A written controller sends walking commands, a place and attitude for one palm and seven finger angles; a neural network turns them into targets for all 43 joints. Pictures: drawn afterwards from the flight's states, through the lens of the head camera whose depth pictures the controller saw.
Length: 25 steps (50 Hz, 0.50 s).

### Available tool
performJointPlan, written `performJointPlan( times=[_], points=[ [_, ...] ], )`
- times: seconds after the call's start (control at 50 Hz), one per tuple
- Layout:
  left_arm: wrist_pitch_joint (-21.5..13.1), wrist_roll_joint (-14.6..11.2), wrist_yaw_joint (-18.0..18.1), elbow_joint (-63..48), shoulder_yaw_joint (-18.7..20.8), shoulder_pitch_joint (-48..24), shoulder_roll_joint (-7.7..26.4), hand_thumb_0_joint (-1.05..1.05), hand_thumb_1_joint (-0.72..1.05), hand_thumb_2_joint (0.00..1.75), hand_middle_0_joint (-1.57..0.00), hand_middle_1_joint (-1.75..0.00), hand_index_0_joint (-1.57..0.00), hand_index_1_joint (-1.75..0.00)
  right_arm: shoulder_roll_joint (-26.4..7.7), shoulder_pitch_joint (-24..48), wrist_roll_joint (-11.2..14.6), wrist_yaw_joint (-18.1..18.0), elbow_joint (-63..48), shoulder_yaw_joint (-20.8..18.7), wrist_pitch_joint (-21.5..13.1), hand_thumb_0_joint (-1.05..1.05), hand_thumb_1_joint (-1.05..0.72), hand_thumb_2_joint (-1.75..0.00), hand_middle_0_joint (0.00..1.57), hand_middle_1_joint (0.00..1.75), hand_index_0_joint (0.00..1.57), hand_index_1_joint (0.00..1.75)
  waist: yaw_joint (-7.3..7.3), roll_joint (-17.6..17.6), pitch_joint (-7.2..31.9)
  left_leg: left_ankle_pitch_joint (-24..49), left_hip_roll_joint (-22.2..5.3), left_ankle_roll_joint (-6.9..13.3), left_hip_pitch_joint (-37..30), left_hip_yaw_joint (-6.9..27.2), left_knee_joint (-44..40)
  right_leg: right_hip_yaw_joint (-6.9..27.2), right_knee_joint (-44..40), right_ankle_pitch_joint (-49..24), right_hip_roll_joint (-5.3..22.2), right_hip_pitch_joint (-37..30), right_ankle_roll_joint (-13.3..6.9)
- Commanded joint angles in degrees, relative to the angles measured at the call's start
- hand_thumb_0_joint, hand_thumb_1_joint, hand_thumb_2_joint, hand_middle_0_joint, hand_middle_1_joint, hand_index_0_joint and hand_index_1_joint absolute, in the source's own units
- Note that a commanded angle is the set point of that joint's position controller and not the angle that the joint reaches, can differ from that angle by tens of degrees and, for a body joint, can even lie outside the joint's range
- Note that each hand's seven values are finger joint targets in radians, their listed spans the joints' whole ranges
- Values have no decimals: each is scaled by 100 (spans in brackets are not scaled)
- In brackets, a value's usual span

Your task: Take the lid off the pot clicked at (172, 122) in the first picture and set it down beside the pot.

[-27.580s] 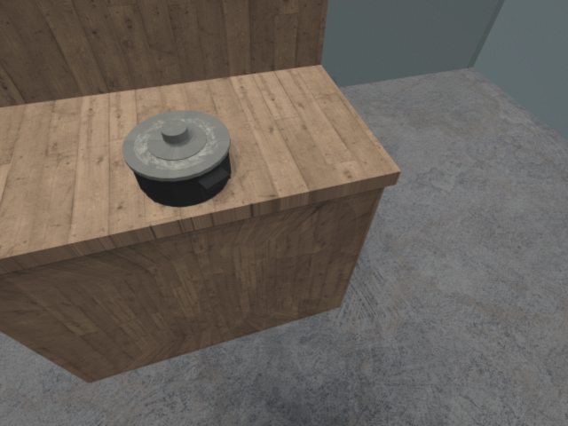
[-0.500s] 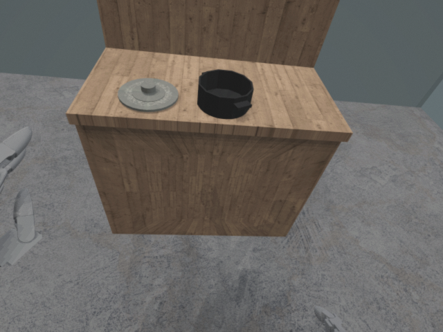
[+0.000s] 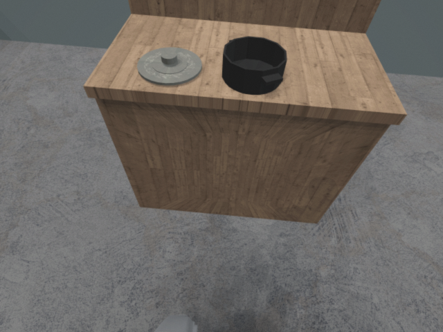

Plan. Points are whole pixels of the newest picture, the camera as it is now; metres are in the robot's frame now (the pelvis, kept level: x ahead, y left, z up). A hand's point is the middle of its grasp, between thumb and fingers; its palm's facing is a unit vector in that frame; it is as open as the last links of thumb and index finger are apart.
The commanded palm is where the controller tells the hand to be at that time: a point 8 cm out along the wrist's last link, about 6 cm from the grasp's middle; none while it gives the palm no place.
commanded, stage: stop stepping back and stand still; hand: left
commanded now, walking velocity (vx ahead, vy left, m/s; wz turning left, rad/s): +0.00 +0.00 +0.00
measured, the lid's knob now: (169, 57) +0.81 +0.21 +0.04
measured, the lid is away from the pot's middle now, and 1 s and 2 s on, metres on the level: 0.25 0.25 0.25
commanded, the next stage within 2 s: let the arm hang, fingers relaxed in 0.36 s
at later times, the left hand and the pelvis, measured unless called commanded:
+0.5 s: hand out of the picture +0.10 +0.18 -0.15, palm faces +0.01 -0.98 -0.21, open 7.3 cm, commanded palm none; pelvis +0.04 +0.00 +0.02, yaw -2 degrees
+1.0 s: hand out of the picture +0.03 +0.17 -0.16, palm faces +0.01 -0.98 -0.19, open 7.3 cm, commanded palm none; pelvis +0.02 +0.00 +0.02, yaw -2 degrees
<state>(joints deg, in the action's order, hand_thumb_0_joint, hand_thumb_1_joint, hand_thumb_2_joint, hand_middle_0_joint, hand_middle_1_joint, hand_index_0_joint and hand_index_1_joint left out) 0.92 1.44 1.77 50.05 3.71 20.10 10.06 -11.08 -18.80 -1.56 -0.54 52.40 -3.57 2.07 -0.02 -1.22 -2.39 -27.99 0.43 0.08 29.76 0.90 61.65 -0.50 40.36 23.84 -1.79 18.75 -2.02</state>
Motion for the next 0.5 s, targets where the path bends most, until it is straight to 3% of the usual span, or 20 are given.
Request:
performJointPlan(
  times=[0.0, 0.02, 0.04, 0.06, 0.08, 0.1, 0.12, 0.14, 0.2, 0.26, 0.36, 0.42, 0.48],
  points=[
    [-246, -2, 29, 43, 69, -352, 652, 0, 90, 90, -20, -30, -20, -30, -35, -144, 110, -52, -314, -38, -321, 0, -90, -90, 20, 30, 20, 30, 267, -375, 343, 438, -172, 105, -801, -168, -2631, 1371, -1456, -3825, 1327, -958, -803],
    [-243, -77, 12, 195, 47, -238, 613, 0, 90, 90, -20, -30, -20, -30, 3, -439, 116, -58, -122, -10, -348, 0, -90, -90, 20, 30, 20, 30, 297, -174, 536, 1900, -158, 154, -1512, -146, -3526, 983, -1115, -3773, 1012, -963, -466],
    [-229, -142, -15, 296, -3, 92, 437, 0, 90, 90, -20, -30, -20, -30, -200, -425, 106, -94, -73, -17, -409, 0, -90, -90, 20, 30, 20, 30, 121, 327, 794, 3656, -766, 434, -2323, 603, -3670, 578, -713, -3150, 598, -524, -89],
    [-220, -157, -7, 390, -89, 288, 263, 0, 90, 90, -20, -30, -20, -30, -460, -319, 82, -167, -90, -51, -400, 0, -90, -90, 20, 30, 20, 30, 5, 625, 925, 4793, -1355, 785, -2816, 989, -3472, 322, -741, -1918, 420, -123, 76],
    [-214, -114, 32, 444, -154, 260, 163, 0, 90, 90, -20, -30, -20, -30, -554, -442, 68, -216, -43, -62, -359, 0, -90, -90, 20, 30, 20, 30, 90, 362, 819, 5514, -1493, 880, -2920, 805, -3355, 219, -808, -1108, 279, -162, 78],
    [-178, -123, 43, 564, -164, 255, 154, 0, 90, 90, -20, -30, -20, -30, -513, -305, 108, -257, 51, -39, -348, 0, -90, -90, 20, 30, 20, 30, 43, 759, 722, 5928, -1389, 815, -2852, 744, -3279, 169, -931, -1407, 260, -206, 124],
    [-168, -138, 32, 630, -150, 138, 284, 0, 90, 90, -20, -30, -20, -30, -408, -336, 145, -273, 151, -15, -341, 0, -90, -90, 20, 30, 20, 30, 99, 975, 719, 6121, -1217, 686, -2811, 529, -3269, 64, -971, -1929, 310, -473, 123],
    [-163, -146, 36, 700, -145, 98, 338, 0, 90, 90, -20, -30, -20, -30, -346, -298, 153, -286, 225, -7, -325, 0, -90, -90, 20, 30, 20, 30, 78, 803, 703, 6080, -1041, 542, -2786, 319, -3163, 96, -1041, -2501, 360, -676, 91],
    [-166, -106, 79, 868, -152, 58, 360, 0, 90, 90, -20, -30, -20, -30, -226, -168, 162, -272, 332, -42, -296, 0, -90, -90, 20, 30, 20, 30, 79, -10, 641, 4774, -736, 308, -2592, 9, -3111, 260, -1258, -3492, 548, -1018, -20],
    [-167, -103, 120, 894, -128, -17, 411, 0, 90, 90, -20, -30, -20, -30, -191, -115, 141, -250, 427, -35, -276, 0, -90, -90, 20, 30, 20, 30, 85, -33, 627, 4245, -627, 234, -2458, -108, -3119, 362, -1273, -3935, 677, -1250, -87],
    [-114, -104, 108, 886, -114, -282, 411, 0, 90, 90, -20, -30, -20, -30, -143, 48, 100, -235, 529, -25, -235, 0, -90, -90, 20, 30, 20, 30, 47, 332, 96, 3519, -645, 256, -2238, -19, -3412, 394, -1456, -3096, 633, -1017, -85],
    [-110, -100, 87, 872, -111, -403, 461, 0, 90, 90, -20, -30, -20, -30, -150, 70, 95, -217, 544, -25, -224, 0, -90, -90, 20, 30, 20, 30, 52, 209, -13, 3051, -644, 257, -2145, 19, -3534, 441, -1586, -2759, 622, -984, -90],
    [-127, -109, 74, 848, -104, -473, 484, 0, 90, 90, -20, -30, -20, -30, -206, 44, 87, -215, 573, -20, -245, 0, -90, -90, 20, 30, 20, 30, 54, 189, 121, 3112, -643, 246, -2209, 13, -3568, 445, -1616, -2807, 635, -1084, -92]
  ],
)
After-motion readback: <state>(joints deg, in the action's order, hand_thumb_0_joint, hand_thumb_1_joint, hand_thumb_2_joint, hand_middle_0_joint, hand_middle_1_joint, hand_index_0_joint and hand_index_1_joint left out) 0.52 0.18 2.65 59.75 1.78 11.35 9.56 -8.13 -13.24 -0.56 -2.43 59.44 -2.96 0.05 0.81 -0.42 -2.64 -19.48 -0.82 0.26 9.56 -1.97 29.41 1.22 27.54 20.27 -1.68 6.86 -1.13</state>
